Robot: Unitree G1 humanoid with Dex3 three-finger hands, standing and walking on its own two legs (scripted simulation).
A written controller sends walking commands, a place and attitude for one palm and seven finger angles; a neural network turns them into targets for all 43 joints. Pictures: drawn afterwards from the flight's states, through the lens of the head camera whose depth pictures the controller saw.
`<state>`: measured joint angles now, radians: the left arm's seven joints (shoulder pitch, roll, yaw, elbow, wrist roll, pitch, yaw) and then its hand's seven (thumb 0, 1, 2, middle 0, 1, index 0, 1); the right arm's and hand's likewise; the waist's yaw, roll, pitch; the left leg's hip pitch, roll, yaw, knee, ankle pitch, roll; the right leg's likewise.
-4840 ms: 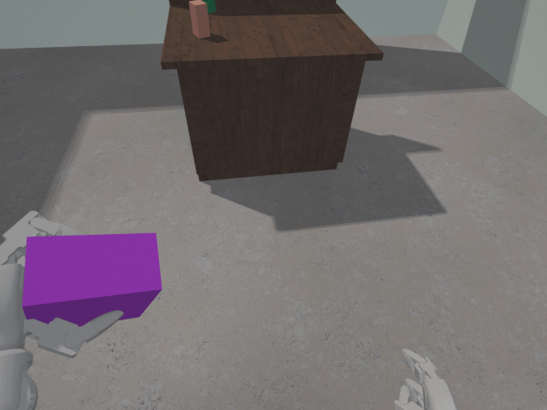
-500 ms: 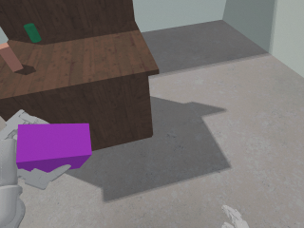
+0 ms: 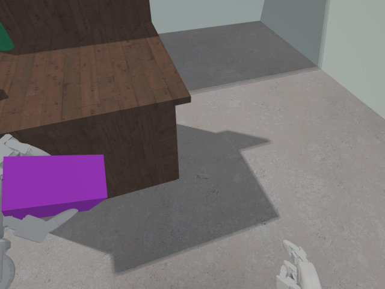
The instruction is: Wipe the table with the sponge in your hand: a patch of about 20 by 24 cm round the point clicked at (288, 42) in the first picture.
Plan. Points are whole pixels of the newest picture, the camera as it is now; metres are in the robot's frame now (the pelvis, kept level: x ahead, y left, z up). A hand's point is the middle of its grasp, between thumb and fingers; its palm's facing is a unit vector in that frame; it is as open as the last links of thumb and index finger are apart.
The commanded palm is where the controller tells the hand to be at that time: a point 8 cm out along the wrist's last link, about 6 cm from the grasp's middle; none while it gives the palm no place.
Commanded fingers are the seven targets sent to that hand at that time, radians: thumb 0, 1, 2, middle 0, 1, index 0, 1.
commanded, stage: take the last steps up to it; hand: left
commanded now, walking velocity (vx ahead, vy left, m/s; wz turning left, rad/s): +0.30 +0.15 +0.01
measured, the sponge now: (68, 187) +0.24 +0.21 +0.16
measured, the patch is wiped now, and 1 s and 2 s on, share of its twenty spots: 0.00 0.00 0.00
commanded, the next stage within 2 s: come to a stop and stand still in 1.44 s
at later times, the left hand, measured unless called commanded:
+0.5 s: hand (55, 132) +0.33 +0.25 +0.19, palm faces +0.37 -0.80 -0.48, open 10.7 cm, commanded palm +0.28 +0.31 +0.18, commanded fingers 0.00 0.10 1.30 -1.20 -1.60 -1.20 -1.60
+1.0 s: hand (66, 103) +0.41 +0.27 +0.18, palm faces +0.40 -0.79 -0.47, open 10.7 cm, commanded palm +0.36 +0.32 +0.18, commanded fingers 0.00 0.10 1.30 -1.20 -1.60 -1.20 -1.60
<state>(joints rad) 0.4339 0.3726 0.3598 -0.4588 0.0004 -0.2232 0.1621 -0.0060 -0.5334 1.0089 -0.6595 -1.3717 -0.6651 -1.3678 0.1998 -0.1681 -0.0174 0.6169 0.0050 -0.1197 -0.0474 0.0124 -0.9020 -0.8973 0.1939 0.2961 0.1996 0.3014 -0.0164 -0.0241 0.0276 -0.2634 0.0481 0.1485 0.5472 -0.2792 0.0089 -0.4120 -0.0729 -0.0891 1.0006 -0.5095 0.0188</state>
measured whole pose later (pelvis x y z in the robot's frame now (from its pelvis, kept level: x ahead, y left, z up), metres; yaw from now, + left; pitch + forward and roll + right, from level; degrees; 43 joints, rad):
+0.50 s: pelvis +0.12 +0.03 +0.00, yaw +0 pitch +0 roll +2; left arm 0.53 0.39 0.36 -0.58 0.00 -0.26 0.16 -0.01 -0.53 1.01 -0.66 -1.37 -0.67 -1.37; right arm 0.21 -0.27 -0.06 0.58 0.00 -0.09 -0.05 0.01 -0.90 -0.90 0.20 0.30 0.20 0.30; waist 0.00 -0.03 0.07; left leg -0.33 0.06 0.15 0.50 -0.20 0.00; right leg -0.18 -0.11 -0.13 0.59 -0.39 0.01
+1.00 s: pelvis +0.20 +0.03 +0.01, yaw +1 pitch +0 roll +3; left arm 0.46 0.33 0.35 -0.42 0.00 -0.25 0.14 -0.01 -0.54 1.01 -0.66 -1.37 -0.67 -1.37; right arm 0.20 -0.23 -0.01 0.68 0.00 -0.08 -0.04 0.01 -0.90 -0.90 0.20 0.30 0.20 0.30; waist 0.00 0.01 0.06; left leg -0.50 0.05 0.07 0.99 -0.33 -0.03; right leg -0.24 -0.09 -0.16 0.53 -0.28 -0.04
